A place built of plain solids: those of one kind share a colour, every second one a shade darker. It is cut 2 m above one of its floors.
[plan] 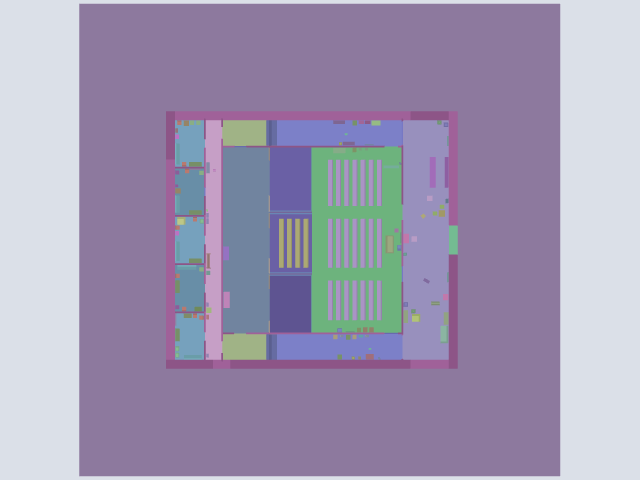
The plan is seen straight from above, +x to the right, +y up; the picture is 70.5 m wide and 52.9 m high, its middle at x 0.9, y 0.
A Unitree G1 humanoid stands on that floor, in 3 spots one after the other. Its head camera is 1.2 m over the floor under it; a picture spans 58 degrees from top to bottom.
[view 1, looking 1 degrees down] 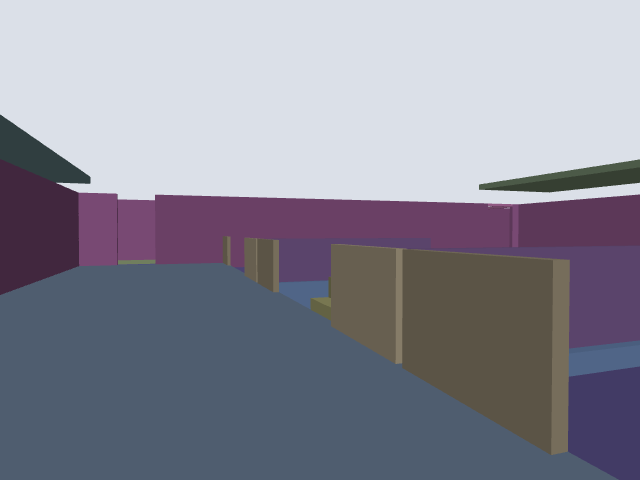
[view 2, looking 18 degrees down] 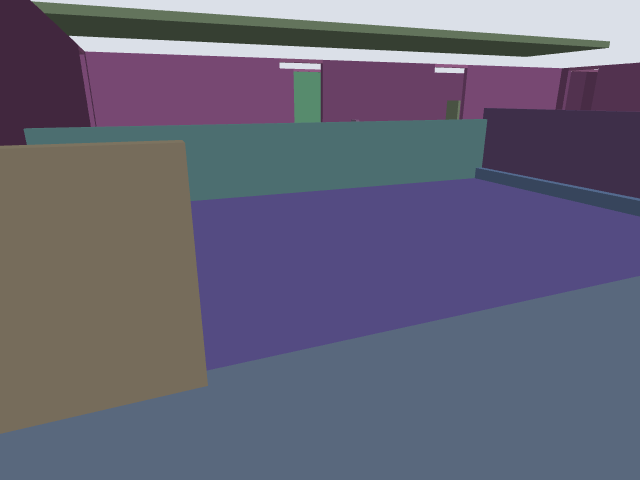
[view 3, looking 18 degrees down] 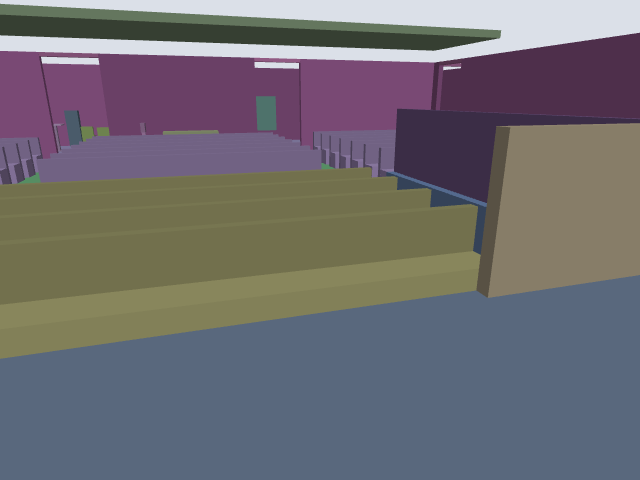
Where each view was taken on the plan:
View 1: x -6.68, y -7.18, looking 71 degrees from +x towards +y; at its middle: rail_tongue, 10.76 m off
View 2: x -6.43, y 8.90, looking -22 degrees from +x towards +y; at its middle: floor_lift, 4.50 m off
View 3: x -6.83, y -0.25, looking -17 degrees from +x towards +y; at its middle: seats_lift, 4.00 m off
